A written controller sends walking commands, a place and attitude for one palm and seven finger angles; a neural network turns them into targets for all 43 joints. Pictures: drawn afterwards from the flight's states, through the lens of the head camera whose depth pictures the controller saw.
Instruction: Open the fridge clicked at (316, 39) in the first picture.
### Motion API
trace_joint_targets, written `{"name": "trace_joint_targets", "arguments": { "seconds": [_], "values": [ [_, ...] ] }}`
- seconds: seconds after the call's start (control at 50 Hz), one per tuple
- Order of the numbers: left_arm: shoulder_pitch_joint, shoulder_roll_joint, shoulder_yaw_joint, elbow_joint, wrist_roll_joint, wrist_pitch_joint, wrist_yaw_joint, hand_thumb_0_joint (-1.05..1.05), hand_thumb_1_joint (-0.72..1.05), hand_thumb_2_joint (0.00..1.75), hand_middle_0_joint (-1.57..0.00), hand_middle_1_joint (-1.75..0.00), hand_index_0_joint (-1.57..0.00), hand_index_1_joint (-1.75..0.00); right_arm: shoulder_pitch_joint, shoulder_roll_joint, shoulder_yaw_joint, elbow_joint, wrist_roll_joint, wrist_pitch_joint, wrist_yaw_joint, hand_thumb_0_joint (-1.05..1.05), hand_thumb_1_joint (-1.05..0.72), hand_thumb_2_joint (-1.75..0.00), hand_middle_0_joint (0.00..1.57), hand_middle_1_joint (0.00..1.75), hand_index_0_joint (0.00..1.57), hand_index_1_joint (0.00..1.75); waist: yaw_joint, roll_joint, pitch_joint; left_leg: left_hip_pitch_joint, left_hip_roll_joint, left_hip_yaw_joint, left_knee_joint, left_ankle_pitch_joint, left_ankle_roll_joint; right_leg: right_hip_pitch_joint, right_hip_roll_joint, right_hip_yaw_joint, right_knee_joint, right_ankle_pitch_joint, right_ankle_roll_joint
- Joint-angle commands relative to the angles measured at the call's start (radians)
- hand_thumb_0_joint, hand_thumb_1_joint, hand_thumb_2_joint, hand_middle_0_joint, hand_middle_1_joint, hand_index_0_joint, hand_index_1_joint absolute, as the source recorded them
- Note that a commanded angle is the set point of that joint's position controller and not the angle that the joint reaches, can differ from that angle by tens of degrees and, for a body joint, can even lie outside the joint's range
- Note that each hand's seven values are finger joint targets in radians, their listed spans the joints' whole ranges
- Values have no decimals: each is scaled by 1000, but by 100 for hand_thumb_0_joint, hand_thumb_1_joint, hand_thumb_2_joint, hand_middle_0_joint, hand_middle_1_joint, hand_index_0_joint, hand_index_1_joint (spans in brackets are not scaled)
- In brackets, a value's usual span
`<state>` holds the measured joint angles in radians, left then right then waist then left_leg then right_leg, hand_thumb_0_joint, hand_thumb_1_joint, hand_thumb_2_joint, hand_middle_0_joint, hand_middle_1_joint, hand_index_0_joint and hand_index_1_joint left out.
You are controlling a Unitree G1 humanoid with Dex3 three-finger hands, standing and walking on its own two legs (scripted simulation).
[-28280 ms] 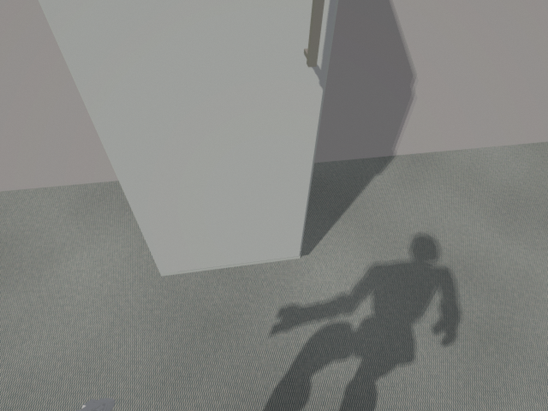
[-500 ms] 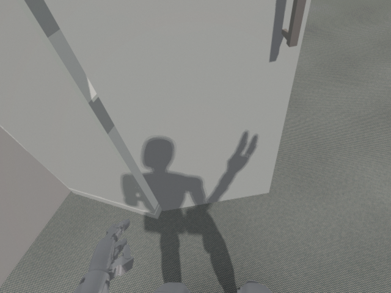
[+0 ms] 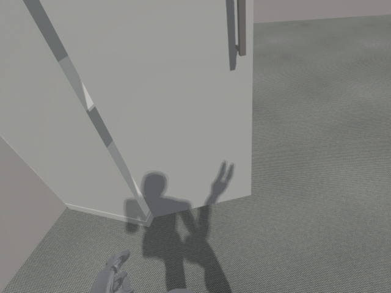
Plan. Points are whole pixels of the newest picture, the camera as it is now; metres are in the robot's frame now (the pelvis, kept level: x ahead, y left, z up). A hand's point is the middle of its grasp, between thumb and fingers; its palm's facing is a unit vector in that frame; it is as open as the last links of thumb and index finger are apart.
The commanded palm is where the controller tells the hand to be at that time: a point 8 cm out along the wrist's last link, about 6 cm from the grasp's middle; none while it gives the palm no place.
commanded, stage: stop stepping back and stand still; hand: right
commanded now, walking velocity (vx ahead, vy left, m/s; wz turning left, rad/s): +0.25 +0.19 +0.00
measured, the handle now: (239, 10) +0.76 -0.08 +0.29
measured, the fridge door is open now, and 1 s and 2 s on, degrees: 63 63 63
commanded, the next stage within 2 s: let the arm hang, fingers relaxed in 0.94 s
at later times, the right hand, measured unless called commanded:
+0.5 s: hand (381, 170) +0.25 -0.25 +0.19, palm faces +0.41 +0.80 -0.44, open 7.4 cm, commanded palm +0.19 -0.30 +0.19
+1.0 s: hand (367, 157) +0.29 -0.26 +0.18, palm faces +0.36 +0.79 -0.49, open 7.4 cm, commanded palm +0.23 -0.30 +0.19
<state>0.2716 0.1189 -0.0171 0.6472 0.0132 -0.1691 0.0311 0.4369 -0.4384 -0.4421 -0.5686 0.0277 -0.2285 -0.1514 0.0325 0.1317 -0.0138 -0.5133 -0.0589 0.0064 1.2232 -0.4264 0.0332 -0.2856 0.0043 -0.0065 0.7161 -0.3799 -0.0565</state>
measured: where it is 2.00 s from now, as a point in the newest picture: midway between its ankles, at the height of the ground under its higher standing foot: outside the picture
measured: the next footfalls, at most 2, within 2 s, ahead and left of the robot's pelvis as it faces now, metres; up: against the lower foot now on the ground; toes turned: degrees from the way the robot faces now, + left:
left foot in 0.26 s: +0.04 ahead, +0.10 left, +0.00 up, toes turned +3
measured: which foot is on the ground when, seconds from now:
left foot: up 0.00-0.24, down 0.26-1.00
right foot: down 0.00-1.00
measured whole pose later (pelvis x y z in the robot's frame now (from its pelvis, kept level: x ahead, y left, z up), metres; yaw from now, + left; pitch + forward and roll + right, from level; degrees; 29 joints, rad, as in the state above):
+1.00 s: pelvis +0.08 +0.00 +0.02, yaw +1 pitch +2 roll +0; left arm 0.16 0.18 -0.02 0.58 -0.02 -0.03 0.05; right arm 0.57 -0.45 -0.42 -0.50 0.05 -0.21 -0.15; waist 0.01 0.02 0.01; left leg -0.14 -0.02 0.04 0.44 -0.35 0.02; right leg -0.27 0.01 -0.04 0.51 -0.29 -0.03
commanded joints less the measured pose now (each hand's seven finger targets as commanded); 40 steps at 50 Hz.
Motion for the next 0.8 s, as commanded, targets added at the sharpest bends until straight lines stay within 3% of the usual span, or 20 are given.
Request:
{"name": "trace_joint_targets", "arguments": {
  "seconds": [0.0, 0.06, 0.14, 0.18, 0.22, 0.26, 0.28, 0.3, 0.32, 0.36, 0.42, 0.46, 0.5, 0.54, 0.56, 0.58, 0.62, 0.66, 0.72, 0.78],
  "values": [
    [-96, 195, 61, -131, -8, -38, -4, 0, 90, 90, -20, -30, -20, -30, 22, -149, -99, -197, 6, -79, -2, 0, -90, -90, 20, 30, 20, 30, -18, -363, 32, -63, 12, 52, -248, 71, 0, 8, -223, 300, -492, -234, -72],
    [-91, 196, 56, -149, -4, -8, 22, 0, 90, 90, -20, -30, -20, -30, 30, -128, -74, -81, 7, -47, 3, 0, -90, -90, 20, 30, 20, 30, -12, -401, 38, 174, -16, 130, -471, 47, 4, -102, -214, 210, -558, -278, -38],
    [-92, 203, 53, -165, -5, 16, 55, 0, 90, 90, -20, -30, -20, -30, -21, -133, -47, -7, 11, -3, 5, 0, -90, -90, 20, 30, 20, 30, -16, -273, 36, 342, -42, 143, -780, 11, 8, -54, -206, 213, -499, -225, -4],
    [-102, 205, 54, -166, -1, 23, 58, 0, 90, 90, -20, -30, -20, -30, -34, -139, -30, -35, 11, 7, 8, 0, -90, -90, 20, 30, 20, 30, -15, -189, 5, 470, 0, 72, -863, 59, 27, -98, -171, 190, -416, -154, 5],
    [-98, 189, 48, -158, 4, 21, 56, 0, 90, 90, -20, -30, -20, -30, -51, -162, -44, -103, 18, -4, 1, 0, -90, -90, 20, 30, 20, 30, -7, -207, -34, 503, 95, -31, -855, 93, 88, -110, -131, 149, -287, 12, 44],
    [-101, 188, 50, -140, 8, 16, 51, 0, 90, 90, -20, -30, -20, -30, -84, -182, -66, -173, 21, -18, -9, 0, -90, -90, 20, 30, 20, 30, -4, -130, -48, 463, 161, -133, -795, 118, 131, -116, -96, 131, -210, 93, 66],
    [-109, 201, 58, -132, 3, 14, 47, 0, 90, 90, -20, -30, -20, -30, -76, -176, -72, -185, 22, -22, -11, 0, -90, -90, 20, 30, 20, 30, -6, -100, -42, 390, 170, -156, -775, 96, 126, -80, -85, 122, -219, 74, 42],
    [-121, 213, 69, -142, -8, 14, 46, 0, 90, 90, -20, -30, -20, -30, -49, -198, -98, -209, 25, -21, -17, 0, -90, -90, 20, 30, 20, 30, -9, -117, -37, 344, 172, -166, -755, 114, 122, -41, -90, 131, -226, 107, 29],
    [-125, 205, 61, -137, -7, 15, 43, 0, 90, 90, -20, -30, -20, -30, -26, -177, -92, -230, 29, -32, -21, 0, -90, -90, 20, 30, 20, 30, -9, -198, -33, 325, 145, -119, -693, 197, 105, -6, -110, 166, -265, 211, 27],
    [-135, 192, 49, -140, 0, 14, 42, 0, 90, 90, -20, -30, -20, -30, 8, -209, -136, -238, 21, -49, -31, 0, -90, -90, 20, 30, 20, 30, -20, -369, -35, 301, 48, 23, -616, 258, 19, 68, -170, 269, -352, 434, 34],
    [-132, 185, 49, -132, -3, 23, 33, 0, 90, 90, -20, -30, -20, -30, 79, -198, -153, -168, 17, -59, -27, 0, -90, -90, 20, 30, 20, 30, -20, -304, -47, 385, 55, 23, -746, 333, 21, 69, -155, 199, -272, 604, 45],
    [-118, 199, 63, -150, -19, 38, 27, 0, 90, 90, -20, -30, -20, -30, 108, -183, -155, -119, 25, -64, -25, 0, -90, -90, 20, 30, 20, 30, -14, -212, -88, 500, 123, -77, -750, 534, 61, -15, -117, 132, -170, 580, 48],
    [-103, 204, 75, -162, -31, 51, 24, 0, 90, 90, -20, -30, -20, -30, 152, -151, -133, -45, 39, -60, -22, 0, -90, -90, 20, 30, 20, 30, -10, -88, -137, 586, 249, -218, -756, 773, 130, -109, -45, 32, 13, 473, 50],
    [-120, 198, 69, -176, -35, 64, 17, 0, 90, 90, -20, -30, -20, -30, 108, -161, -127, -56, 39, -66, -24, 0, -90, -90, 20, 30, 20, 30, -22, -37, -102, 609, 361, -299, -804, 863, 182, -235, -9, 11, 90, 16, 54],
    [-120, 189, 60, -178, -32, 72, 19, 0, 90, 90, -20, -30, -20, -30, 103, -171, -136, -67, 36, -70, -28, 0, -90, -90, 20, 30, 20, 30, -27, -40, -80, 595, 371, -264, -810, 843, 167, -240, -30, 21, 34, -70, 44],
    [-127, 180, 51, -181, -28, 79, 24, 0, 90, 90, -20, -30, -20, -30, 97, -165, -125, -76, 30, -67, -32, 0, -90, -90, 20, 30, 20, 30, -21, -56, -66, 558, 343, -213, -803, 798, 135, -193, -42, 12, -61, -34, 36],
    [-143, 180, 49, -185, -23, 84, 37, 0, 90, 90, -20, -30, -20, -30, 79, -164, -111, -127, 25, -61, -39, 0, -90, -90, 20, 30, 20, 30, -11, -95, -92, 473, 265, -115, -756, 687, 58, -7, -28, -17, -242, 252, 27],
    [-163, 207, 71, -194, -26, 77, 49, 0, 90, 90, -20, -30, -20, -30, 82, -173, -111, -180, 25, -66, -40, 0, -90, -90, 20, 30, 20, 30, -38, -165, -114, 361, 161, -52, -735, 535, -35, 153, -110, 61, -272, 492, -12],
    [-160, 197, 54, -187, -22, 70, 54, 0, 90, 90, -20, -30, -20, -30, 47, -177, -104, -166, 8, -59, -35, 0, -90, -90, 20, 30, 20, 30, -30, -242, -86, 345, 102, -20, -728, 491, -35, 158, -151, 164, -266, 674, -28],
    [-142, 204, 61, -186, -26, 72, 49, 0, 90, 90, -20, -30, -20, -30, 70, -171, -110, -142, 12, -56, -31, 0, -90, -90, 20, 30, 20, 30, -30, -213, -136, 415, 121, -45, -774, 562, -17, 149, -129, 115, -226, 680, -5]
  ]
}}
